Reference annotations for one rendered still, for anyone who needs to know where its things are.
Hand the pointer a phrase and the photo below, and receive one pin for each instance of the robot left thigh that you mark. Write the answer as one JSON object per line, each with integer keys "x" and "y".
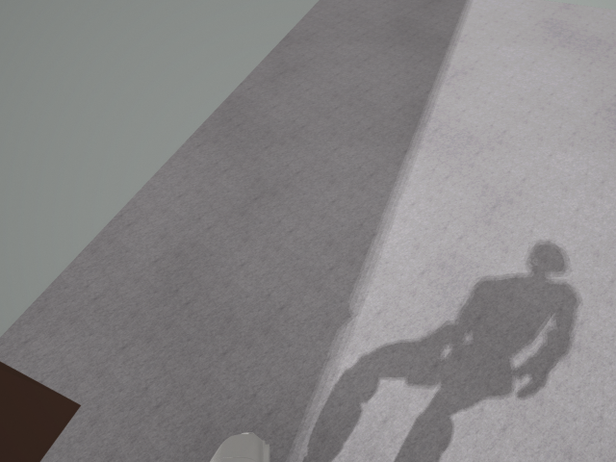
{"x": 242, "y": 448}

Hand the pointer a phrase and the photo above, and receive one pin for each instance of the cupboard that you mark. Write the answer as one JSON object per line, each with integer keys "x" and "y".
{"x": 32, "y": 416}

